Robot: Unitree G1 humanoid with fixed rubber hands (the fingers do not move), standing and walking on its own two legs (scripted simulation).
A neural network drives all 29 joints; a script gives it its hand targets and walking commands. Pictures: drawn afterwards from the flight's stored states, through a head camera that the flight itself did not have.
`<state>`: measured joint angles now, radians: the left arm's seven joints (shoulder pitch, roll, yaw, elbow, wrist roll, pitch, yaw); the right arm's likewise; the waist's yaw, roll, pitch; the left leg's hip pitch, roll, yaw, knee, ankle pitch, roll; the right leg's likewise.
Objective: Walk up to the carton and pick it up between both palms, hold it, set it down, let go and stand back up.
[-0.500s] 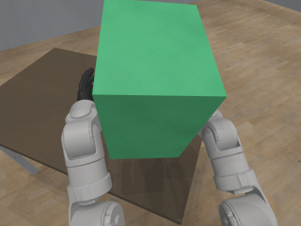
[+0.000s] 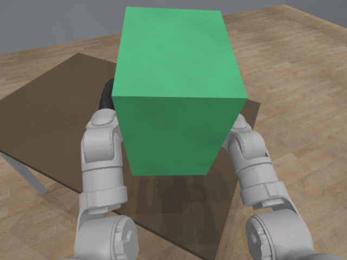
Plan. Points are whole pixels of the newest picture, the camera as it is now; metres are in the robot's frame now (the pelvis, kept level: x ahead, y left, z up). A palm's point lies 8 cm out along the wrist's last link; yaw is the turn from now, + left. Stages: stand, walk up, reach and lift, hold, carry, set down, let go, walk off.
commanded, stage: hold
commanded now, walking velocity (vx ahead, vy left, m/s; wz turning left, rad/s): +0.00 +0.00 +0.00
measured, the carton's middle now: (171, 102) +0.37 +0.01 +0.21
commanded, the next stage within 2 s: none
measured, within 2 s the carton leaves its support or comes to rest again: neither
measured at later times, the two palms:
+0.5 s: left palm (101, 107) +0.38 +0.16 +0.18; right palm (220, 104) +0.40 -0.10 +0.17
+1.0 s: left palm (121, 113) +0.34 +0.11 +0.20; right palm (251, 122) +0.34 -0.15 +0.17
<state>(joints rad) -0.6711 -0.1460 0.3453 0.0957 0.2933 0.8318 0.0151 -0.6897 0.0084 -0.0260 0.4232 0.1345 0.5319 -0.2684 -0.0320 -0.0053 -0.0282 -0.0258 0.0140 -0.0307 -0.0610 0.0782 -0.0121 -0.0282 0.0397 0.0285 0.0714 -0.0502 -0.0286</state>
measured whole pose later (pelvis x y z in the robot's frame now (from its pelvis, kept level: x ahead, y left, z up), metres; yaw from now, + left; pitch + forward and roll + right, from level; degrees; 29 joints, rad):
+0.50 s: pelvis +0.04 +0.02 +0.00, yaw -1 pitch -1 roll +0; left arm -0.52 -0.15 0.23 -0.43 0.31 1.15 0.05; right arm -0.60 0.03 0.04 0.05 0.23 0.73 -0.30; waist -0.09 -0.06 0.04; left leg 0.08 -0.02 -0.01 -0.09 0.02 0.01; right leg 0.11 0.00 0.05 -0.04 -0.06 0.00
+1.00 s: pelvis -0.01 -0.01 +0.00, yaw +0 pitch -7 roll +0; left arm -0.60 -0.20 0.34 -0.15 0.36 1.00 -0.05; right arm -0.60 -0.03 0.08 0.19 0.17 0.68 -0.31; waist -0.09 0.02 0.06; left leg 0.13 0.03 -0.03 -0.09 0.07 0.02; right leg 0.17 0.06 0.03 -0.05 0.00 -0.04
